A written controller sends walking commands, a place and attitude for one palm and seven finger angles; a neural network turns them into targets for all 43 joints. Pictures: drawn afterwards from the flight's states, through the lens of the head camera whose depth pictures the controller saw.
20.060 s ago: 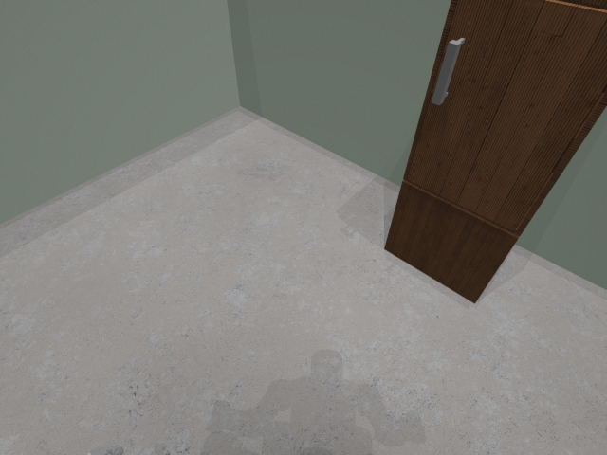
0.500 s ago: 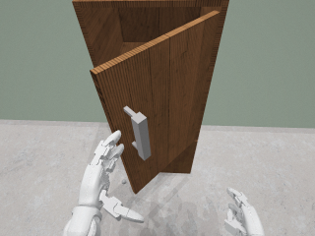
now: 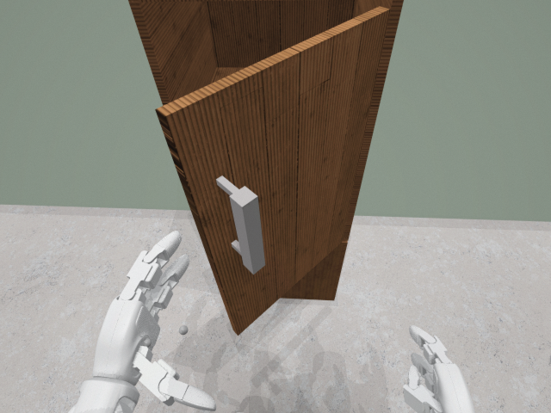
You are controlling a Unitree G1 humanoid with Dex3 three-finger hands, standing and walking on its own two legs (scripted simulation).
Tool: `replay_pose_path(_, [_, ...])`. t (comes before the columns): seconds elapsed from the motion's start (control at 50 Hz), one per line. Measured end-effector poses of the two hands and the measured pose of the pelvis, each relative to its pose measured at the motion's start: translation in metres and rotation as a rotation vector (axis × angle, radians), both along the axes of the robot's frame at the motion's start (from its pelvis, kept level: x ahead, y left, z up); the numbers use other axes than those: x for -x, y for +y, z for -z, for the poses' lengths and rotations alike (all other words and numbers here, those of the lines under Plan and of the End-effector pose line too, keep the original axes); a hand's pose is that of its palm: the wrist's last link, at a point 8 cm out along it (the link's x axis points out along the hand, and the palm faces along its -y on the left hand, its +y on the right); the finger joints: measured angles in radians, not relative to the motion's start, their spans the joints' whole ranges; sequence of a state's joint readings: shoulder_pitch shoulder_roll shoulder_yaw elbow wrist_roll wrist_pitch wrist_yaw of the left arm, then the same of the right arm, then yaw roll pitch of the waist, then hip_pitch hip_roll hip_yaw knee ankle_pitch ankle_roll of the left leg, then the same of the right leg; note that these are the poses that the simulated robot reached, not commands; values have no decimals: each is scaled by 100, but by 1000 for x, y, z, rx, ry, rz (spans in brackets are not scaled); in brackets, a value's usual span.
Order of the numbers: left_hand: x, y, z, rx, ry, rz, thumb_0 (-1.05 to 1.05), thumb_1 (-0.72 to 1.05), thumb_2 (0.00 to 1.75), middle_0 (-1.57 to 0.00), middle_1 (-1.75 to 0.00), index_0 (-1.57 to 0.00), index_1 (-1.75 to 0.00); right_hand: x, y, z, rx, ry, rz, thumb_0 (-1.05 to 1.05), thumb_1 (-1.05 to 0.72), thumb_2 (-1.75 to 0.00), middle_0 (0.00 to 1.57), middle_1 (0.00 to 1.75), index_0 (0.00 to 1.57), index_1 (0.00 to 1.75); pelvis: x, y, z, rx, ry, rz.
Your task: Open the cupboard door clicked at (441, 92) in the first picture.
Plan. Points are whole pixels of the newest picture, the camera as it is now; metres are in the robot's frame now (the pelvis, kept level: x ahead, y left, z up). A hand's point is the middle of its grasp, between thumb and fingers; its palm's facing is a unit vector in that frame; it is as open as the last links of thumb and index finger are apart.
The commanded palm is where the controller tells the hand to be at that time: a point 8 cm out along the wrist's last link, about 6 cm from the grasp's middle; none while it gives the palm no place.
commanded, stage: draw the hand back to the body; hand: left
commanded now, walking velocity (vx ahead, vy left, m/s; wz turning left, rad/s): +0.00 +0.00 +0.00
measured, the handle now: (240, 226) +0.35 +0.08 +0.10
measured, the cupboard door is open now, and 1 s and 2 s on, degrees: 47 47 47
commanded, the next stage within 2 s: step back with the hand held close in 1.44 s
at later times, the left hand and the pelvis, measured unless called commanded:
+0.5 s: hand (97, 319) +0.19 +0.20 +0.15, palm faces +0.17 -0.95 -0.26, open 15.4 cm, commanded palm +0.15 +0.25 +0.16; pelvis +0.00 +0.02 +0.02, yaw +0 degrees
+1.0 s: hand (15, 270) +0.21 +0.28 +0.19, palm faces +0.39 -0.83 -0.40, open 9.8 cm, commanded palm +0.17 +0.32 +0.21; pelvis +0.02 +0.03 +0.05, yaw -2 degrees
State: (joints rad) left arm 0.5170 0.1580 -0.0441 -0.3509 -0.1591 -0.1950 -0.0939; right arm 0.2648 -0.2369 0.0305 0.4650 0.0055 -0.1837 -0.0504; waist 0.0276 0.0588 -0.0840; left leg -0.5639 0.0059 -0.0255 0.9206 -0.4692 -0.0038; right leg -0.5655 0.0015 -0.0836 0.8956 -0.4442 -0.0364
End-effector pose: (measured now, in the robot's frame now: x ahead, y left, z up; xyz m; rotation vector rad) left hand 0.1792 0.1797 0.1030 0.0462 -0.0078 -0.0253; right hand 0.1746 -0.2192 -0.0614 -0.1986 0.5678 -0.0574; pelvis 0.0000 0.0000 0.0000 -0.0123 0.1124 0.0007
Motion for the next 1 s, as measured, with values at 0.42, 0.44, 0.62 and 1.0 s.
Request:
replay_pose_path(0.42, [18,55,-45,-120,-34,-89,-1,-44,33,-16,-30,-16,-30,-6,27,-25,5,-76,-23,1,-90,-90,20,30,20,30,2,16,-16,15,-89,-1])
replay_pose_path(0.44, [19,59,-49,-156,-36,-117,-1,-42,34,-16,-30,-16,-30,-6,28,-26,9,-69,-20,1,-90,-90,20,30,20,30,2,16,-18,15,-95,1])
replay_pose_path(0.62, [19,87,-62,-281,-19,-269,-1,-16,45,-17,-30,-17,-30,2,35,-30,31,15,-7,1,-90,-90,20,30,20,30,-2,24,-35,15,-146,11])
replay_pose_path(1.0, [6,133,-108,-400,-118,-415,1,49,73,-20,-30,-20,-30,-19,35,-39,35,61,-3,1,-90,-90,20,30,21,30,-19,30,-50,6,-189,32])
